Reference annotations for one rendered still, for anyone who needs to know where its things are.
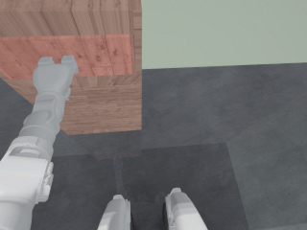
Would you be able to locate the left robot forearm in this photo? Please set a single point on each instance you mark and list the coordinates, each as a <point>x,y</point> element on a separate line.
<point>36,138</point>

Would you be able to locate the robot right thigh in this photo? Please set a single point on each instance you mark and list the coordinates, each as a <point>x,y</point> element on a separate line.
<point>186,216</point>

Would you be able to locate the cabinet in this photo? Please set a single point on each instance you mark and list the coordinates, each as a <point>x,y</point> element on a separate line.
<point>97,104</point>

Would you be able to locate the drawer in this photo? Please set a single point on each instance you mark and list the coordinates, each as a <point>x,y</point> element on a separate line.
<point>95,54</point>

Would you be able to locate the robot left hand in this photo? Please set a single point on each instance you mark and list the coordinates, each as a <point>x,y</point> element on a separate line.
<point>56,77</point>

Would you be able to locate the robot left upper arm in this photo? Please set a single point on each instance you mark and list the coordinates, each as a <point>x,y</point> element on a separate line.
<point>24,182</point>

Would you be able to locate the right robot shin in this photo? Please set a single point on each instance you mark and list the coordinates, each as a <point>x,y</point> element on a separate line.
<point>171,223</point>

